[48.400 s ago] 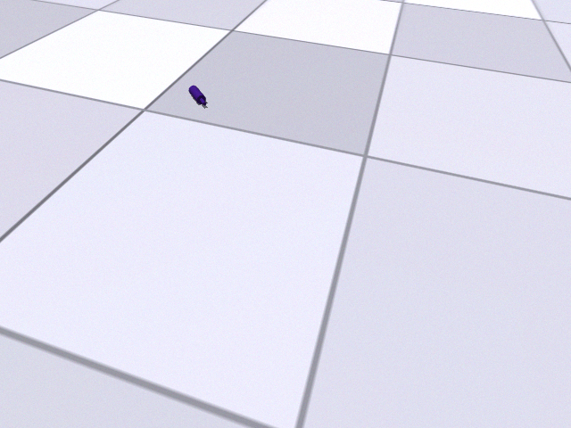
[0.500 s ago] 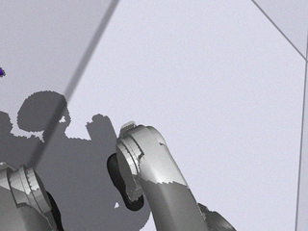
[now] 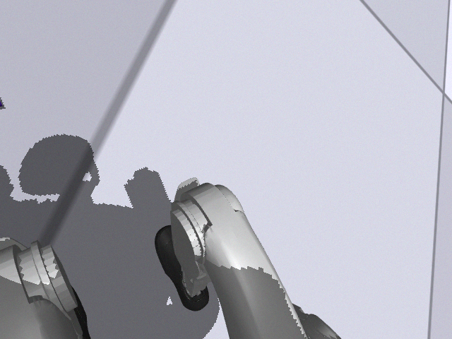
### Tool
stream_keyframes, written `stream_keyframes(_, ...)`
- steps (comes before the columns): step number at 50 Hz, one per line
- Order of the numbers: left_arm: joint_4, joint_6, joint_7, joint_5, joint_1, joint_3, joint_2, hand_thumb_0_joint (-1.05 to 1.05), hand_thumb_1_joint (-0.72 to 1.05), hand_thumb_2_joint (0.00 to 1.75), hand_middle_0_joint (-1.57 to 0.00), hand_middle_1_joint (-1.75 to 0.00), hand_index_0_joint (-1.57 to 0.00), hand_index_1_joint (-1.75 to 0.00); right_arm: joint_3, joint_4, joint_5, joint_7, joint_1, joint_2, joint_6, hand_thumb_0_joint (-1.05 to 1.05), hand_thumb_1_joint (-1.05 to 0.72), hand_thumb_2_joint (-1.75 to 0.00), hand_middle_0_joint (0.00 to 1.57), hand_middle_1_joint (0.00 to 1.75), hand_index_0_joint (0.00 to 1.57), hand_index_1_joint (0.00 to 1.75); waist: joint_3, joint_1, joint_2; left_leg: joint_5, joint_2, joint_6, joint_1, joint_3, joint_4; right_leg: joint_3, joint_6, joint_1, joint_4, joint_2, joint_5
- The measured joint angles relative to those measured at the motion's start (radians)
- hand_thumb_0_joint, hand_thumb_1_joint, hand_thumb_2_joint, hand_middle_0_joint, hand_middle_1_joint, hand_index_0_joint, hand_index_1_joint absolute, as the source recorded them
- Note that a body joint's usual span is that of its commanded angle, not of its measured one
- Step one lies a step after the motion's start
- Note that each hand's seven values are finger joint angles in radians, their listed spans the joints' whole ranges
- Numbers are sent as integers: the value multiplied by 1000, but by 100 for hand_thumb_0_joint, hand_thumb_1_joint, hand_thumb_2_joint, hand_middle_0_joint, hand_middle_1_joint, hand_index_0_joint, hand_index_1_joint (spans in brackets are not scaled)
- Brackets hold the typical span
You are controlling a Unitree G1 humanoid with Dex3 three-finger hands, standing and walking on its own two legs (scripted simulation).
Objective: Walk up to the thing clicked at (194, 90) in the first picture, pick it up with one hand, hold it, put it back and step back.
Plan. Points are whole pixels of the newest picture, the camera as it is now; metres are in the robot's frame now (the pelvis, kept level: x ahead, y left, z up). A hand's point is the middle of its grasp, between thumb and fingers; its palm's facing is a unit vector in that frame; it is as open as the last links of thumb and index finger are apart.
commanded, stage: open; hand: left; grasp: from above
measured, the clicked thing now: out of the picture +0.51 +0.30 -0.28
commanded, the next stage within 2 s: withdraw in 0.06 s
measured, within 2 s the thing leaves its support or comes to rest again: neither
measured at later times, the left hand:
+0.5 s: hand out of the picture +0.51 +0.32 -0.17, palm faces -0.25 -0.10 -0.96, open 13.8 cm
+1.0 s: hand out of the picture +0.45 +0.30 -0.09, palm faces -0.45 -0.10 -0.89, open 13.9 cm
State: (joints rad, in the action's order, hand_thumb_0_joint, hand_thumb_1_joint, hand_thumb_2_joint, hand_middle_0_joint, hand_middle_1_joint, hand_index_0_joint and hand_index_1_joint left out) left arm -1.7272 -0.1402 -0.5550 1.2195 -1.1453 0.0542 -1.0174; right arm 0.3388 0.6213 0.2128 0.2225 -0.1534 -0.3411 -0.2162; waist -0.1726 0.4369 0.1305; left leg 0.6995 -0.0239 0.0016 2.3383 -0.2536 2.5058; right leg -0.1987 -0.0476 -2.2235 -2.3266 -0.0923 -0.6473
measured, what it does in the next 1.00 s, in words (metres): stands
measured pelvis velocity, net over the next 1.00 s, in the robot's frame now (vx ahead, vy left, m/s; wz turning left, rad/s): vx -0.01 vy -0.01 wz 0.13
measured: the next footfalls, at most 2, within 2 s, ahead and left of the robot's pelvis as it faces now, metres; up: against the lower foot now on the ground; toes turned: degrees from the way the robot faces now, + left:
none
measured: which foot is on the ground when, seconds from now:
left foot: down 0.00-1.00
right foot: down 0.00-1.00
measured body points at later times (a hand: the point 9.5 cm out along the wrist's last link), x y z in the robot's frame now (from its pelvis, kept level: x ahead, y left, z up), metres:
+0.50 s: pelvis +0.01 +0.00 +0.01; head +0.26 +0.12 +0.36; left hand +0.52 +0.32 -0.12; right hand +0.04 -0.25 -0.05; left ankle +0.07 +0.13 -0.28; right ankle +0.12 -0.11 -0.28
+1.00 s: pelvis -0.01 -0.01 +0.05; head +0.20 +0.09 +0.43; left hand +0.47 +0.30 -0.04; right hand +0.09 -0.28 -0.04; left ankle +0.07 +0.13 -0.28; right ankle +0.12 -0.11 -0.28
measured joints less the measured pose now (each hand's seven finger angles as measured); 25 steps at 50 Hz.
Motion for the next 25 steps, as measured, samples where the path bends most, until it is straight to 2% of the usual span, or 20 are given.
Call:
stream_keyframes(9,6,-16,-1,-4,1,-2,-6,0,-45,96,-12,-98,-12,-98,11,-6,3,-10,0,0,4,0,-89,-89,21,30,20,30,-21,1,5,-4,-5,0,-6,0,-2,0,-1,2,3,-5,10)
stream_keyframes(16,41,-16,-6,9,5,12,-1,0,-47,97,-11,-99,-11,-98,4,-6,3,-15,-11,-2,3,0,-90,-89,21,30,20,30,-12,0,5,-2,-6,-2,-6,-3,-4,-2,1,1,7,-5,9)
stream_keyframes(19,116,-5,2,17,23,32,19,0,-47,97,-12,-98,-12,-98,-15,1,0,-10,-28,-1,4,0,-90,-90,21,30,20,30,10,-11,-7,0,-4,-5,0,-1,-9,-1,6,-5,8,-2,4)
stream_keyframes(25,321,61,52,-14,102,20,123,0,-47,96,-13,-96,-13,-96,-82,31,-32,15,-64,18,44,0,-91,-90,21,30,20,30,126,-64,-74,15,-2,-12,9,16,-38,12,16,-20,21,7,-18)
